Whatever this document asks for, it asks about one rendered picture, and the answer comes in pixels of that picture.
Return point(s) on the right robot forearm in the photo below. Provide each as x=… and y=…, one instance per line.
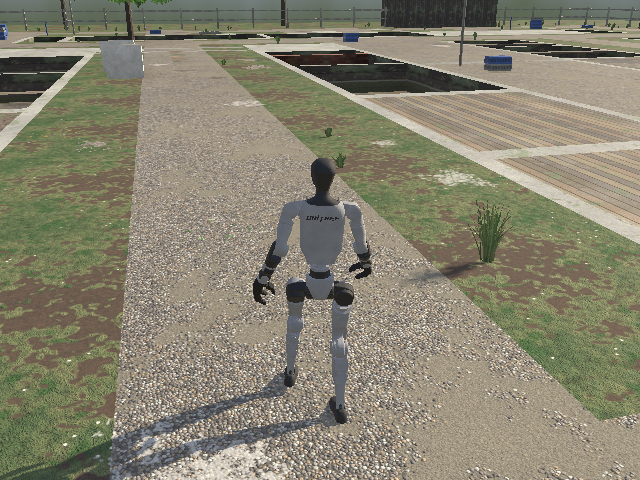
x=365, y=258

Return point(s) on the robot left thigh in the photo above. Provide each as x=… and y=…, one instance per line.
x=296, y=292

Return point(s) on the left robot shin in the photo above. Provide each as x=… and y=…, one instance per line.
x=292, y=346

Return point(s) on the right robot hand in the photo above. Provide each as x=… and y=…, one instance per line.
x=365, y=273

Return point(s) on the robot right upper arm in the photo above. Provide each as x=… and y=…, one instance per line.
x=353, y=212

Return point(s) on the left robot hand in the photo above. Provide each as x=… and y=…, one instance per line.
x=258, y=289

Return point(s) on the left robot forearm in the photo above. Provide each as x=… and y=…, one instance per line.
x=269, y=266

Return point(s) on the robot left upper arm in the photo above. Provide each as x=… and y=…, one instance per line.
x=289, y=211

